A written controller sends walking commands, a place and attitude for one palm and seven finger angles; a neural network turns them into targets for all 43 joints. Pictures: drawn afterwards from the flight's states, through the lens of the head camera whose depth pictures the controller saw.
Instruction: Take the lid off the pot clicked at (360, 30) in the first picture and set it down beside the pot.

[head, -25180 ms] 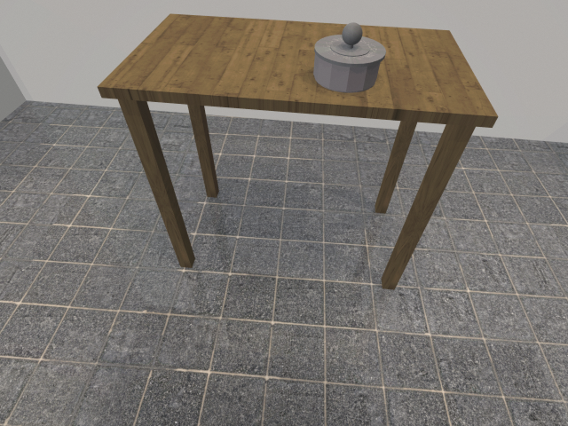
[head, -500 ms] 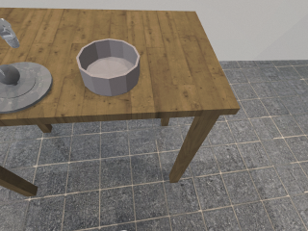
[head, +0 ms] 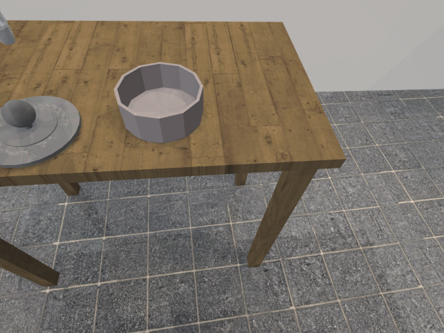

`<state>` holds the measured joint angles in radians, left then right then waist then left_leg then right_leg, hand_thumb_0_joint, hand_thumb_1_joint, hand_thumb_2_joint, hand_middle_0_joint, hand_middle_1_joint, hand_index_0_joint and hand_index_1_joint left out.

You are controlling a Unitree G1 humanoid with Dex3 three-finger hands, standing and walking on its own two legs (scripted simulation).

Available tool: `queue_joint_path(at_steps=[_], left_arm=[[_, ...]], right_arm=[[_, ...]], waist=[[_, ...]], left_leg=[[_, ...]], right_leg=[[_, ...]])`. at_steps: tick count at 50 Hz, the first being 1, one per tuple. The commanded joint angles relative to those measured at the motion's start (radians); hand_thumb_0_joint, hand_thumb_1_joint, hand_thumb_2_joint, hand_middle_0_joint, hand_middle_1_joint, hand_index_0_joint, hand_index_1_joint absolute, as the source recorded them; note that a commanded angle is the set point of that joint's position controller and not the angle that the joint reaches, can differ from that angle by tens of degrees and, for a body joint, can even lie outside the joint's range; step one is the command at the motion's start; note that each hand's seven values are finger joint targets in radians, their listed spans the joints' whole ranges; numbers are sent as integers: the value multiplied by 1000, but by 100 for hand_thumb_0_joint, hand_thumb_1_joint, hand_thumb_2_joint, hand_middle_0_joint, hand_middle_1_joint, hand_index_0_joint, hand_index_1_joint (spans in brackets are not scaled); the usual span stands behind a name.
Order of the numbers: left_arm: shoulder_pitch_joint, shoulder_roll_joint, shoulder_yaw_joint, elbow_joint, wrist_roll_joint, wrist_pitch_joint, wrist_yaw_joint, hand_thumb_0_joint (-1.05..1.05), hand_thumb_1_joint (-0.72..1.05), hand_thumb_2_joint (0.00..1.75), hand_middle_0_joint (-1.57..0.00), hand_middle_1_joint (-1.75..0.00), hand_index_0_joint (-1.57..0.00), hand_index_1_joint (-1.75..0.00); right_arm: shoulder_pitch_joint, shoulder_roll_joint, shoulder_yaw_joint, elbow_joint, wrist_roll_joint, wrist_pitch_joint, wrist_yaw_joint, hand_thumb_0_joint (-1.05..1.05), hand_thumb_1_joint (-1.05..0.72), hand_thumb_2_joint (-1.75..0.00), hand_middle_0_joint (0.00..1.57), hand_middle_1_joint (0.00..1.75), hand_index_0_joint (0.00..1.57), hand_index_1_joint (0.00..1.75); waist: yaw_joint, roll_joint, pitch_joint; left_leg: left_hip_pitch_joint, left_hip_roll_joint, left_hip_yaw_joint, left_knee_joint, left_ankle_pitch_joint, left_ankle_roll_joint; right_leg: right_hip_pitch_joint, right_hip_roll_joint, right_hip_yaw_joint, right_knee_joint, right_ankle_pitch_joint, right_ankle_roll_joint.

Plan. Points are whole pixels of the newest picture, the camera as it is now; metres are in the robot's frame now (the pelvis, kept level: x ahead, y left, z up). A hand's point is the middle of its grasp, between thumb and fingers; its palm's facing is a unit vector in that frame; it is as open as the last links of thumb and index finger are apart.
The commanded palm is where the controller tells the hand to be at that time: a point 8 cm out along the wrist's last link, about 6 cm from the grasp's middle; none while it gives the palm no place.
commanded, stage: raise the empty hand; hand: left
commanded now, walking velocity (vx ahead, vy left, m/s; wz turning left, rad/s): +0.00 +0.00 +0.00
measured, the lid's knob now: (19, 113) +0.48 +0.34 +0.12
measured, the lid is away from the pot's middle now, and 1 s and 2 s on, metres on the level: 0.25 0.25 0.25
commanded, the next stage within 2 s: draw the hand back to the body in 0.36 s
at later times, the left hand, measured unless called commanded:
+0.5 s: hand out of the picture +0.48 +0.33 +0.27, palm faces -0.26 -0.13 -0.96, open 11.1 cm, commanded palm +0.48 +0.32 +0.33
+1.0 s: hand out of the picture +0.43 +0.30 +0.27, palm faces -0.02 -0.34 -0.94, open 11.0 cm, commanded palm +0.39 +0.31 +0.32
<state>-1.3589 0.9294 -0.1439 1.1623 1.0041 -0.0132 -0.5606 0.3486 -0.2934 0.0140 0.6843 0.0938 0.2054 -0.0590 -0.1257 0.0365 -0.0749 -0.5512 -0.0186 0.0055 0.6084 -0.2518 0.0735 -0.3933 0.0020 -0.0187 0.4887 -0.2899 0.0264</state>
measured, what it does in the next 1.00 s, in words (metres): stands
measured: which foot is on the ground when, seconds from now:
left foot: down 0.00-1.00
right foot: down 0.00-1.00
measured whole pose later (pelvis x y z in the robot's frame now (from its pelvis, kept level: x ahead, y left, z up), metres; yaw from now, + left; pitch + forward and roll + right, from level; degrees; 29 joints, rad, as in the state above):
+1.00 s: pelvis +0.00 -0.02 +0.01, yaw +1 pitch +6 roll -2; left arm -1.07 0.87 0.03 0.82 0.67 0.09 -0.49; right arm 0.27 -0.29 0.00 0.57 0.10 0.21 -0.04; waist -0.04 0.05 -0.03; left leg -0.41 -0.03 -0.01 0.53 -0.22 0.05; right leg -0.27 0.00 -0.03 0.46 -0.29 0.01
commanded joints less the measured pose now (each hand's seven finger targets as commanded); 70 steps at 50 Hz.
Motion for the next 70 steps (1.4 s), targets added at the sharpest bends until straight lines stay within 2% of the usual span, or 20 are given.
queue_joint_path(at_steps=[1, 7, 9, 12, 16, 20, 21, 25, 37, 40, 41, 47, 48, 49, 51, 53, 57, 59, 63, 70], left_arm=[[-518, 215, 45, -204, -1, 11, 33, 0, -10, 82, -43, -71, -43, -71], [-549, 228, 45, -176, 16, 30, 25, 0, -10, 82, -43, -71, -43, -71], [-524, 218, 30, -119, 15, 46, 21, 0, -10, 82, -43, -71, -43, -71], [-607, 260, 55, -222, 28, 41, 20, 0, -10, 82, -43, -71, -43, -71], [-541, 160, 2, -181, 11, 56, 7, 0, -10, 82, -43, -71, -43, -71], [-516, 195, 29, -151, 21, 72, 8, 0, -10, 82, -43, -71, -43, -71], [-501, 160, 0, -142, 12, 67, 7, 0, -10, 82, -43, -71, -43, -71], [-587, 217, 45, -264, 26, 65, 14, 0, -10, 82, -43, -71, -43, -71], [-262, 307, 201, -498, -33, 91, 19, 0, -10, 82, -43, -71, -43, -71], [-186, 314, 214, -468, -51, 108, 10, 0, -10, 82, -43, -71, -43, -71], [-168, 327, 229, -509, -61, 110, 12, 0, -10, 82, -43, -71, -43, -71], [-181, 247, 173, -617, -69, 136, 12, 0, -10, 82, -43, -71, -43, -71], [-260, 42, 392, -542, -660, 48, 212, 0, -10, 82, -43, -71, -43, -71], [-154, -33, 296, -490, -708, 13, 301, 0, -10, 82, -43, -71, -43, -71], [-101, -1, 400, -587, -851, -39, 424, 0, -10, 82, -43, -71, -43, -71], [-60, 45, 493, -713, -909, -71, 506, 0, -10, 82, -43, -71, -43, -71], [78, -23, 508, -735, -986, -71, 581, 0, 0, 83, -41, -67, -41, -67], [54, 31, 566, -924, -997, -97, 608, 0, 5, 83, -40, -65, -40, -65], [277, 42, 649, -983, -1022, -98, 638, 0, 15, 84, -37, -60, -37, -60], [462, -38, 636, -1056, -1049, -71, 644, 0, 33, 85, -33, -53, -33, -53]], right_arm=[[83, -195, -56, -59, -3, -24, -14, 0, -90, -90, 20, 30, 20, 30], [90, -196, -58, -48, -6, -34, -8, 0, -90, -90, 20, 30, 20, 30], [95, -196, -55, -44, -5, -37, -9, 0, -90, -90, 20, 30, 20, 30], [89, -198, -58, -51, -9, -41, -6, 0, -90, -90, 20, 30, 20, 30], [105, -191, -64, -46, -2, -48, 1, 0, -90, -90, 20, 30, 20, 30], [96, -191, -65, -51, -9, -38, 6, 0, -90, -90, 20, 30, 20, 30], [103, -194, -61, -49, -4, -42, 4, 0, -90, -90, 20, 30, 20, 30], [81, -189, -70, -64, -14, -36, 7, 0, -90, -90, 20, 30, 20, 30], [-16, -169, -72, -169, -3, 7, 36, 0, -90, -90, 20, 30, 20, 30], [-39, -166, -63, -182, 1, 17, 31, 0, -90, -90, 20, 30, 20, 30], [-54, -172, -64, -188, 3, 18, 31, 0, -90, -90, 20, 30, 20, 30], [-100, -151, -57, -196, 6, 19, 24, 0, -90, -90, 20, 30, 20, 30], [41, -103, -55, -241, -4, -58, 15, 0, -90, -90, 20, 30, 20, 30], [-19, -128, -30, -214, -8, -76, 3, 0, -90, -90, 20, 30, 20, 30], [-43, -146, -36, -216, -13, -110, -19, 0, -90, -90, 20, 30, 20, 30], [-65, -140, -40, -215, -23, -142, -19, 0, -90, -90, 20, 30, 20, 30], [-101, -132, -37, -177, -30, -170, -10, 0, -90, -90, 20, 30, 20, 30], [-132, -129, -40, -191, -36, -200, -5, 0, -90, -90, 20, 30, 20, 30], [-159, -127, -46, -180, -46, -223, -1, 0, -90, -90, 20, 30, 20, 30], [-204, -120, -52, -153, -40, -239, -5, 0, -90, -90, 20, 30, 20, 30]], waist=[[-5, 131, -362], [-11, 124, -361], [-17, 68, -311], [-3, 161, -403], [-7, 143, -367], [-13, 76, -332], [-12, 88, -323], [-5, 137, -399], [48, 116, -421], [47, 41, -349], [56, 69, -368], [44, 92, -328], [21, 38, -144], [28, 42, -142], [52, 16, -225], [71, 64, -289], [84, 103, -186], [101, 186, -271], [126, 74, -278], [131, 2, -207]], left_leg=[[459, 4, -48, -57, 353, -8], [471, 7, -54, -64, 376, -11], [422, 1, -41, -78, 303, -4], [501, 8, -51, -68, 436, -11], [538, 17, -56, -68, 528, -23], [470, 4, -43, -69, 439, -7], [480, 5, -44, -76, 450, -13], [515, 2, -49, -73, 471, -7], [513, 3, -43, -47, 629, 5], [428, -7, -26, -63, 498, 10], [447, -7, -24, -65, 517, 10], [477, -7, -43, -94, 420, 8], [538, 62, -62, -133, 216, -30], [564, 81, -119, -182, 73, -35], [557, 72, -104, -198, 8, -24], [569, 64, -80, -189, 144, -35], [494, 58, -25, -211, 162, -46], [547, 55, -29, -207, 242, -52], [512, 53, 0, -200, 337, -45], [472, 36, 47, -186, 342, -23]], right_leg=[[-62, 68, -44, -58, 171, -64], [-60, 70, -41, -78, 174, -57], [-42, 68, -39, -91, 168, -54], [-26, 67, -37, -84, 206, -58], [-50, 69, -49, -85, 221, -58], [-30, 67, -40, -96, 214, -51], [-33, 66, -49, -90, 215, -56], [-10, 64, -36, -92, 226, -56], [71, 54, -26, -52, 307, -51], [102, 46, -26, -57, 295, -47], [115, 44, -27, -54, 310, -51], [68, 44, -31, -83, 208, -55], [-48, 30, -39, -100, 132, -84], [-37, 30, -15, -115, 59, -83], [43, 28, -1, -127, 74, -81], [128, 26, 2, -128, 145, -81], [176, 31, 0, -151, 172, -76], [222, 31, 2, -147, 218, -80], [303, 34, -2, -138, 326, -70], [304, 30, 10, -141, 428, -46]])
